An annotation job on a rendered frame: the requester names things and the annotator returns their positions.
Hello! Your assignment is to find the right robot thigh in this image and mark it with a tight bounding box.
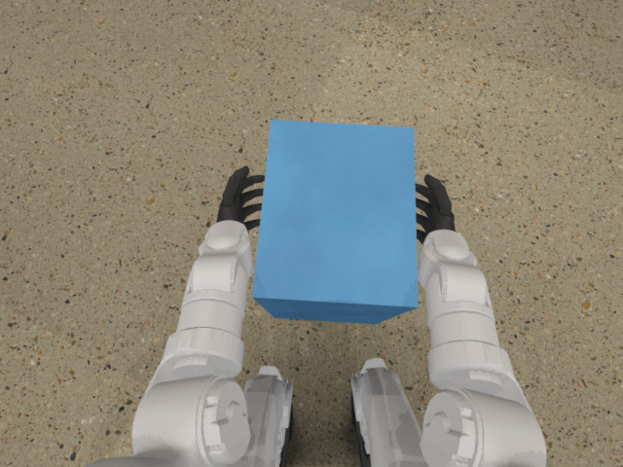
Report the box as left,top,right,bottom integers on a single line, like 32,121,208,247
351,367,429,467

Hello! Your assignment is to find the right robot forearm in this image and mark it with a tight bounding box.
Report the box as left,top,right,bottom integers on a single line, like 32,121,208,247
418,230,546,467

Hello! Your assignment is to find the right robot foot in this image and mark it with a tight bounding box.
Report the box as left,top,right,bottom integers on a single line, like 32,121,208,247
351,392,371,467

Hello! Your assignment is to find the robot left hand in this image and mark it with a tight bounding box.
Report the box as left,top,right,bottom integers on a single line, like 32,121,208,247
216,166,265,231

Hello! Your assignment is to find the robot right upper arm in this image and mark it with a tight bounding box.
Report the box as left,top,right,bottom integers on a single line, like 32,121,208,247
420,386,546,467

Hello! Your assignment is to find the carton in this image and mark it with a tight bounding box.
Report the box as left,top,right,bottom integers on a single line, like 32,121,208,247
252,120,419,324

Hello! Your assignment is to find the robot right hand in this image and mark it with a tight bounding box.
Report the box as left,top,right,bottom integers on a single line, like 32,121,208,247
416,174,456,244

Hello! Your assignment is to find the left robot forearm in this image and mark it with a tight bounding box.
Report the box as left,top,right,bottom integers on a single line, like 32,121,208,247
132,220,254,448

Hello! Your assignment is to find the robot left upper arm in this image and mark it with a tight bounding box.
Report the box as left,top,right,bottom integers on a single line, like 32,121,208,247
85,375,250,467

